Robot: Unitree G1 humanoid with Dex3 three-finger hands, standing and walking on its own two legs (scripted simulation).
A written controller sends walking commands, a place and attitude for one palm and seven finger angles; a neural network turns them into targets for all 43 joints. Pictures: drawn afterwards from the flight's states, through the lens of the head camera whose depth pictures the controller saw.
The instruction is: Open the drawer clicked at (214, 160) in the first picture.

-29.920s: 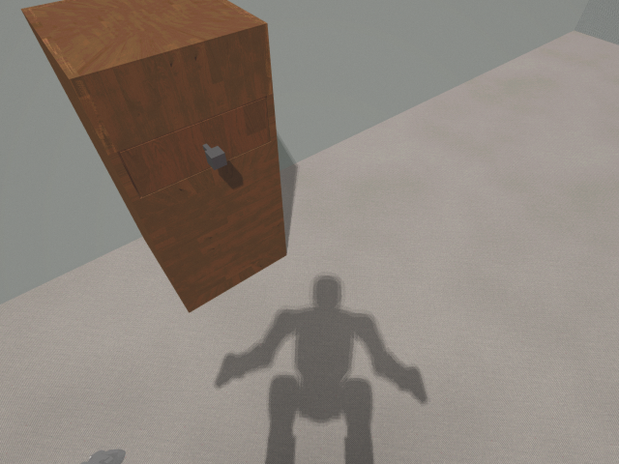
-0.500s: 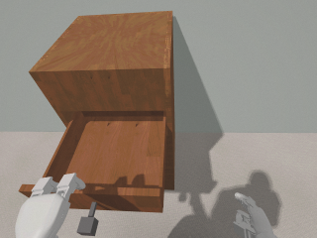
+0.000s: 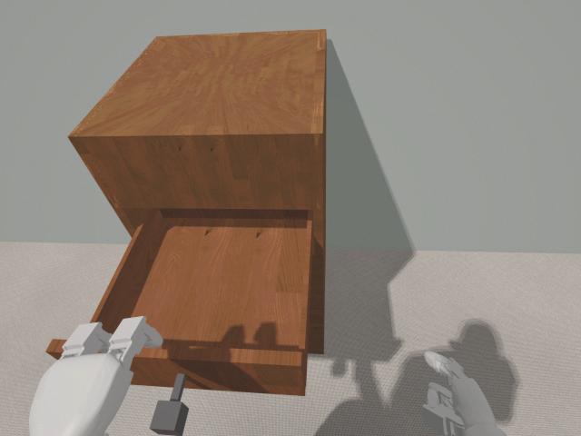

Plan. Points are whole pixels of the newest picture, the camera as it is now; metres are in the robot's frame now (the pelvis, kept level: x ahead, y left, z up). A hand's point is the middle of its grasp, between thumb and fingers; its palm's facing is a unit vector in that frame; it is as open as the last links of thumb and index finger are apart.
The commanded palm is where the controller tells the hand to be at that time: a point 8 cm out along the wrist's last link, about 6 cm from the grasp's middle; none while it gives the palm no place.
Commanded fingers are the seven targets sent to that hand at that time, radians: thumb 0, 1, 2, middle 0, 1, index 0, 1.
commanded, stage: draw the hand back to the body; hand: left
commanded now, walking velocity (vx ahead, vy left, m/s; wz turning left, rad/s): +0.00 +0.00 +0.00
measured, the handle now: (174, 403) +0.18 +0.22 -0.09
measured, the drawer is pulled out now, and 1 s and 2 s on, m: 0.30 0.30 0.30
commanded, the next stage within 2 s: step back with the hand held close in 1.52 s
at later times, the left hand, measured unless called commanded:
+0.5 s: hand (78, 382) +0.14 +0.25 +0.10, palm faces +0.04 -0.10 -0.99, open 13.8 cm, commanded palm +0.12 +0.25 +0.16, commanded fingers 0.00 -0.50 0.30 -0.30 -1.20 -0.30 -1.20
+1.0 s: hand (77, 327) +0.18 +0.23 +0.17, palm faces +0.39 -0.83 -0.41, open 11.4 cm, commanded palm +0.12 +0.28 +0.19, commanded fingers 0.00 0.38 0.68 -0.24 -0.64 -0.24 -0.64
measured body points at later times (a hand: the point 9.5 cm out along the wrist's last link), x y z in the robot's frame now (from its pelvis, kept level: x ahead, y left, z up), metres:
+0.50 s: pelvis +0.00 +0.00 +0.01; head +0.00 -0.03 +0.46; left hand +0.14 +0.25 +0.15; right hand +0.22 -0.20 -0.07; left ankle -0.02 +0.11 -0.71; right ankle -0.01 -0.12 -0.71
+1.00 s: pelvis +0.01 +0.00 +0.03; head +0.00 -0.02 +0.48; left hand +0.15 +0.28 +0.19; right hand +0.22 -0.20 -0.05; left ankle -0.02 +0.11 -0.71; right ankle -0.01 -0.12 -0.71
